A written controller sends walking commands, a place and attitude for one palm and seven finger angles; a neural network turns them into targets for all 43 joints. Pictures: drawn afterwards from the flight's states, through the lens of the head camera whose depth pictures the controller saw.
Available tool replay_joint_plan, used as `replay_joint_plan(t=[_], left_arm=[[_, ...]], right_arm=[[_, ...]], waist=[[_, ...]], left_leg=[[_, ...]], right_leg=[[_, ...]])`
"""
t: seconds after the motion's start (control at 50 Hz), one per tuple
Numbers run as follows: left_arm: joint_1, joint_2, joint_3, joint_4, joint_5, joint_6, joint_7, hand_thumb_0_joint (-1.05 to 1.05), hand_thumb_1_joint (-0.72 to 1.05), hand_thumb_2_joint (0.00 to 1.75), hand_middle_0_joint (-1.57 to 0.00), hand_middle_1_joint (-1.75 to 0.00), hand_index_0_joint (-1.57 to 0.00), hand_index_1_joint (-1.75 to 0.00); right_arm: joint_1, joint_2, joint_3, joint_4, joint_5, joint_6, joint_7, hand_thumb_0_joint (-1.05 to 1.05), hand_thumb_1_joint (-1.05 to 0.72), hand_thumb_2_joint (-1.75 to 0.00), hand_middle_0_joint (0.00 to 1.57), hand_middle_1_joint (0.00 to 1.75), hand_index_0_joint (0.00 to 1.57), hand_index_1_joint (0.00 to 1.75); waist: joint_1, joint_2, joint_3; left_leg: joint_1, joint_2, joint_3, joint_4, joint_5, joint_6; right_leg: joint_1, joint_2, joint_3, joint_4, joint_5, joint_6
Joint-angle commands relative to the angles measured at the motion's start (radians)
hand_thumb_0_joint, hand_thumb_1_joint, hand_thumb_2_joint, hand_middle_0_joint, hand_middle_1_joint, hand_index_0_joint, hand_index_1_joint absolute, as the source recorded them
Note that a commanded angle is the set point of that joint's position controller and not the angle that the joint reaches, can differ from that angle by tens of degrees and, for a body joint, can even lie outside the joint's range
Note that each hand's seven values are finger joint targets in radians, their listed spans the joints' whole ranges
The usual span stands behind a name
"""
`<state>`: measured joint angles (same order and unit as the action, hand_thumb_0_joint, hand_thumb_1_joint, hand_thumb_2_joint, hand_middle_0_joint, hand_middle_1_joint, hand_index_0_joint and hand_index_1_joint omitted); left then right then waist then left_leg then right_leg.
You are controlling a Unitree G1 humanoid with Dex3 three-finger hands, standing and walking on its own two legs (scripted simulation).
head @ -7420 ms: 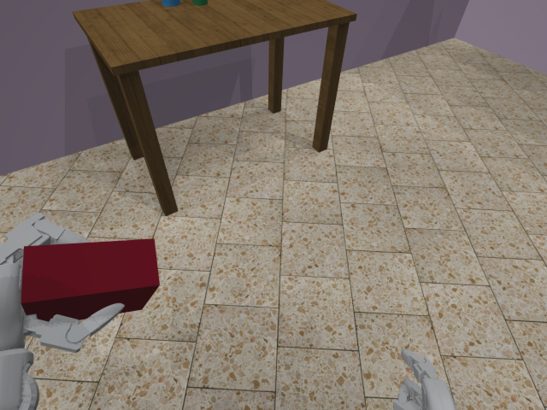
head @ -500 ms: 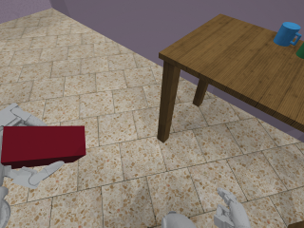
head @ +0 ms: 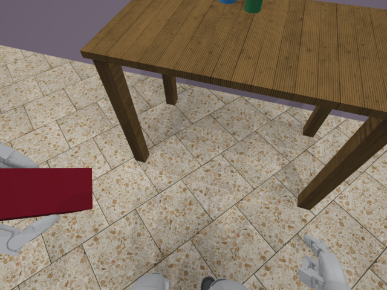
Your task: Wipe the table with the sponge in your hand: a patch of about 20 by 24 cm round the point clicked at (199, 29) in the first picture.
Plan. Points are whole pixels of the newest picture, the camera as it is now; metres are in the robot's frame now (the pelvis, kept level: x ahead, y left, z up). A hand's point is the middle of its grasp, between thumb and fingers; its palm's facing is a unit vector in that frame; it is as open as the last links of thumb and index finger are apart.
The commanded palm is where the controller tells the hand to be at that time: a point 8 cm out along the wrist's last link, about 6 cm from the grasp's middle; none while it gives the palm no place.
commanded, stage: turn to face it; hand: left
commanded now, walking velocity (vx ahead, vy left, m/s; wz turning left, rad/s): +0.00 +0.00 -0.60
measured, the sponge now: (49, 194) +0.23 +0.20 +0.17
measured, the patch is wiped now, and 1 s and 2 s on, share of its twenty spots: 0.00 0.00 0.00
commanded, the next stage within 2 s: take the last steps up to it in 1.12 s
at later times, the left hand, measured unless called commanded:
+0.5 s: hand (132, 216) +0.20 +0.09 +0.17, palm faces +0.15 -0.86 -0.49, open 9.7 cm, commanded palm +0.13 +0.16 +0.18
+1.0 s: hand (168, 283) +0.13 +0.04 +0.17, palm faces -0.09 -0.89 -0.44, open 9.7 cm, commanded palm +0.10 +0.10 +0.18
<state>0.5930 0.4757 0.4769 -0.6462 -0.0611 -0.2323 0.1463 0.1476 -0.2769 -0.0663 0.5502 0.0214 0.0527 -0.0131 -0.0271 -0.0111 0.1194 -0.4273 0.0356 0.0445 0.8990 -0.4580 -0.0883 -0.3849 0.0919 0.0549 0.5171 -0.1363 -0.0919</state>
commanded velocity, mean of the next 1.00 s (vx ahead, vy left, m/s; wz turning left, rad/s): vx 0.00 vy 0.00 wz -0.52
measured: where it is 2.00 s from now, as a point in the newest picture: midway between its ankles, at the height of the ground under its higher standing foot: outside the picture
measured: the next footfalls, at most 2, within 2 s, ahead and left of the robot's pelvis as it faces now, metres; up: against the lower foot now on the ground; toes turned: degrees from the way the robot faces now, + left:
left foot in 0.14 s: +0.02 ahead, +0.14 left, +0.00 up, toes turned +0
right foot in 0.42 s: -0.04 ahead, -0.17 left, +0.00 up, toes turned -18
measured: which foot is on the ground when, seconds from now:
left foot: up 0.00-0.12, down 0.14-0.42, up 0.44-0.90, down 0.92-1.00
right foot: down 0.00-0.16, up 0.18-0.40, down 0.42-0.94, up 0.96-1.00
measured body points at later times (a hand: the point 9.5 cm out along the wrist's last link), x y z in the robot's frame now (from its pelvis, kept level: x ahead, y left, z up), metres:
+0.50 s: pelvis -0.10 -0.06 -0.02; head -0.05 -0.11 +0.43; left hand +0.19 +0.13 +0.20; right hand +0.02 -0.30 -0.14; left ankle -0.06 +0.11 -0.69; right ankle -0.08 -0.15 -0.73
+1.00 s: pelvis -0.18 -0.06 +0.00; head -0.15 -0.07 +0.45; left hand +0.13 +0.08 +0.19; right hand -0.14 -0.36 -0.08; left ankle -0.12 +0.07 -0.73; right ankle -0.13 -0.16 -0.70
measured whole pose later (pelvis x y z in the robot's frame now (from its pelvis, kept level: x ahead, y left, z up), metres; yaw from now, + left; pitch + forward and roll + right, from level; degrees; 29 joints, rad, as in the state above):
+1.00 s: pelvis -0.18 -0.06 +0.00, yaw -31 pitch +0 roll +2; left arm 0.46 0.38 0.36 -0.52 -0.01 -0.18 0.13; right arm 0.17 -0.21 -0.02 0.52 0.01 0.03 -0.02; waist 0.02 -0.06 0.06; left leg -0.20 0.03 0.08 0.51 -0.29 -0.02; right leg -0.56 0.13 0.06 0.85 -0.30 0.01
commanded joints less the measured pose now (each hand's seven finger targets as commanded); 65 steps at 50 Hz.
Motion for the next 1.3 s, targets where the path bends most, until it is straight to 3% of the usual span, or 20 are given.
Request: replay_joint_plan(t=[0.0,0.08,0.14,0.16,0.2,0.26,0.36,0.38,0.42,0.44,0.52,0.74,0.84,0.88,0.9,0.92,0.98,1.14,1.2,1.28], left_arm=[[-0.015,0.073,0.074,-0.053,-0.009,-0.007,0.022,0.0,0.1,1.3,-1.2,-1.6,-1.2,-1.6],[-0.141,0.063,-0.006,-0.113,0.003,-0.009,0.013,0.0,0.1,1.3,-1.2,-1.6,-1.2,-1.6],[-0.259,0.082,-0.016,-0.191,0.031,-0.033,0.007,0.0,0.1,1.3,-1.2,-1.6,-1.2,-1.6],[-0.301,0.158,0.037,-0.205,0.043,-0.042,0.017,0.0,0.1,1.3,-1.2,-1.6,-1.2,-1.6],[-0.242,0.087,0.003,-0.14,0.042,-0.04,0.006,0.0,0.1,1.3,-1.2,-1.6,-1.2,-1.6],[-0.295,0.054,-0.042,-0.146,0.032,-0.03,0.006,0.0,0.1,1.3,-1.2,-1.6,-1.2,-1.6],[-0.311,0.035,-0.048,0.001,0.036,-0.01,0.007,0.0,0.1,1.3,-1.2,-1.6,-1.2,-1.6],[-0.337,0.044,-0.044,-0.016,0.038,-0.013,0.008,0.0,0.1,1.3,-1.2,-1.6,-1.2,-1.6],[-0.289,0.173,0.082,-0.01,0.028,-0.027,0.027,0.0,0.1,1.3,-1.2,-1.6,-1.2,-1.6],[-0.272,0.148,0.063,-0.045,0.014,-0.016,0.021,0.0,0.1,1.3,-1.2,-1.6,-1.2,-1.6],[-0.015,0.122,0.122,-0.123,-0.017,-0.044,0.019,0.0,0.1,1.3,-1.2,-1.6,-1.2,-1.6],[-0.028,0.089,0.073,-0.064,-0.009,-0.023,0.028,0.0,0.1,1.3,-1.2,-1.6,-1.2,-1.6],[-0.123,0.075,0.01,-0.082,0.014,-0.017,0.011,0.0,0.1,1.3,-1.2,-1.6,-1.2,-1.6],[-0.196,0.084,-0.008,-0.134,0.018,-0.035,-0.001,0.0,0.1,1.3,-1.2,-1.6,-1.2,-1.6],[-0.213,0.081,0.001,-0.152,0.024,-0.044,-0.006,0.0,0.1,1.3,-1.2,-1.6,-1.2,-1.6],[-0.23,0.099,0.006,-0.167,0.043,-0.04,0.0,0.0,0.1,1.3,-1.2,-1.6,-1.2,-1.6],[-0.202,0.086,0.026,-0.117,0.042,-0.031,-0.004,0.0,0.1,1.3,-1.2,-1.6,-1.2,-1.6],[-0.325,0.042,-0.046,-0.031,0.047,-0.019,0.008,0.0,0.1,1.3,-1.2,-1.6,-1.2,-1.6],[-0.297,0.156,0.062,0.0,0.049,-0.029,0.022,0.0,0.1,1.3,-1.2,-1.6,-1.2,-1.6],[-0.058,0.133,0.098,-0.122,0.022,-0.04,0.023,0.0,0.1,1.3,-1.2,-1.6,-1.2,-1.6]], right_arm=[[-0.065,-0.051,0.009,-0.158,0.004,-0.035,0.007,0.0,-0.9,-0.9,0.2,0.3,0.2,0.3],[-0.033,-0.059,0.015,-0.162,-0.001,-0.032,-0.001,0.0,-0.9,-0.9,0.2,0.3,0.2,0.3],[-0.042,-0.078,0.016,-0.183,-0.015,-0.066,-0.016,0.0,-0.9,-0.9,0.2,0.3,0.2,0.3],[-0.054,-0.033,0.025,-0.17,-0.016,-0.085,-0.025,0.0,-0.9,-0.9,0.2,0.3,0.2,0.3],[-0.049,-0.04,0.008,-0.172,-0.012,-0.099,-0.012,0.0,-0.9,-0.9,0.2,0.3,0.2,0.3],[-0.028,-0.05,0.015,-0.161,0.004,-0.127,0.004,0.0,-0.9,-0.9,0.2,0.3,0.2,0.3],[0.027,-0.071,0.009,-0.14,0.002,-0.164,0.004,0.0,-0.9,-0.9,0.2,0.3,0.2,0.3],[0.039,-0.059,0.011,-0.135,0.004,-0.165,0.01,0.0,-0.9,-0.9,0.2,0.3,0.2,0.3],[-0.044,-0.015,0.033,-0.162,-0.006,-0.158,0.002,0.0,-0.9,-0.9,0.2,0.3,0.2,0.3],[-0.067,-0.024,0.015,-0.159,0.004,-0.142,0.002,0.0,-0.9,-0.9,0.2,0.3,0.2,0.3],[-0.09,0.014,0.049,-0.147,-0.008,-0.069,0.018,0.0,-0.9,-0.9,0.2,0.3,0.2,0.3],[-0.057,-0.056,0.004,-0.15,-0.001,-0.035,0.007,0.0,-0.9,-0.9,0.2,0.3,0.2,0.3],[-0.024,-0.064,0.009,-0.147,-0.007,-0.027,0.003,0.0,-0.9,-0.9,0.2,0.3,0.2,0.3],[-0.015,-0.083,0.003,-0.159,-0.017,-0.042,-0.006,0.0,-0.9,-0.9,0.2,0.3,0.2,0.3],[-0.04,-0.095,0.001,-0.168,-0.025,-0.056,-0.009,0.0,-0.9,-0.9,0.2,0.3,0.2,0.3],[-0.051,-0.067,0.005,-0.179,-0.018,-0.081,-0.013,0.0,-0.9,-0.9,0.2,0.3,0.2,0.3],[-0.05,-0.041,0.001,-0.155,-0.012,-0.112,-0.005,0.0,-0.9,-0.9,0.2,0.3,0.2,0.3],[0.008,-0.061,0.012,-0.103,0.002,-0.181,-0.006,0.0,-0.9,-0.9,0.2,0.3,0.2,0.3],[-0.06,-0.01,0.03,-0.113,-0.004,-0.181,-0.013,0.0,-0.9,-0.9,0.2,0.3,0.2,0.3],[-0.104,0.006,0.039,-0.104,-0.003,-0.12,-0.009,0.0,-0.9,-0.9,0.2,0.3,0.2,0.3]], waist=[[0.058,-0.123,-0.262],[0.042,-0.061,-0.255],[0.049,0.287,-0.16],[0.064,0.307,-0.154],[0.065,0.279,-0.097],[0.067,0.281,-0.065],[0.045,0.177,-0.125],[0.038,0.071,-0.163],[0.074,-0.351,-0.212],[0.069,-0.335,-0.271],[0.056,-0.046,-0.327],[0.059,-0.101,-0.29],[0.04,-0.066,-0.273],[0.026,0.056,-0.231],[0.039,0.24,-0.2],[0.046,0.275,-0.17],[0.052,0.245,-0.097],[0.036,0.16,-0.163],[0.049,-0.287,-0.216],[0.041,-0.072,-0.299]], left_leg=[[0.073,0.003,-0.03,-0.149,-0.025,0.024],[0.324,0.012,-0.009,-0.452,0.047,0.067],[0.338,0.393,-0.307,-0.669,0.064,0.245],[0.215,0.449,-0.285,-0.683,0.054,0.279],[0.05,0.394,-0.118,-0.672,0.043,0.256],[0.122,0.331,0.077,-0.587,0.185,0.167],[0.141,0.279,0.112,-0.325,0.272,0.087],[0.138,0.231,0.119,-0.185,0.229,0.061],[-0.157,0.034,0.055,0.241,-0.213,0.0],[-0.118,0.056,-0.07,0.341,-0.131,0.008],[-0.192,0.055,-0.074,0.33,0.02,-0.011],[0.06,-0.021,-0.032,-0.105,-0.043,0.029],[0.295,-0.039,0.016,-0.423,0.0,0.081],[0.41,0.11,-0.115,-0.596,-0.035,0.157],[0.408,0.302,-0.296,-0.669,-0.024,0.232],[0.292,0.43,-0.333,-0.684,0.098,0.298],[0.045,0.369,-0.12,-0.646,0.133,0.274],[0.183,0.241,0.06,-0.29,0.413,0.106],[-0.107,0.033,0.024,0.2,-0.172,0.034],[-0.123,0.049,-0.064,0.256,0.011,0.048]], right_leg=[[0.145,-0.297,0.371,-0.206,0.037,-0.07],[-0.017,-0.212,0.354,-0.208,-0.186,0.012],[-0.257,-0.018,0.07,0.35,-0.326,0.119],[-0.222,-0.06,0.026,0.602,-0.313,0.133],[-0.146,-0.095,0.008,0.746,-0.289,0.138],[-0.1,-0.128,-0.092,0.446,-0.297,0.152],[0.164,-0.065,-0.191,0.026,-0.149,0.155],[0.209,-0.13,-0.106,-0.074,-0.041,0.121],[0.319,-0.424,0.386,-0.144,0.554,-0.061],[0.29,-0.418,0.391,-0.152,0.469,-0.045],[0.395,-0.326,0.264,-0.077,0.416,-0.069],[0.194,-0.292,0.397,-0.271,-0.059,-0.056],[0.052,-0.212,0.358,-0.317,-0.223,0.032],[-0.109,-0.108,0.264,-0.155,-0.282,0.087],[-0.217,-0.015,0.117,0.121,-0.275,0.117],[-0.226,-0.02,0.011,0.462,-0.283,0.137],[-0.154,-0.084,0.008,0.74,-0.281,0.139],[0.203,-0.071,-0.199,-0.05,-0.052,0.15],[0.307,-0.449,0.295,-0.146,0.562,-0.054],[0.323,-0.403,0.236,-0.16,0.169,-0.08]])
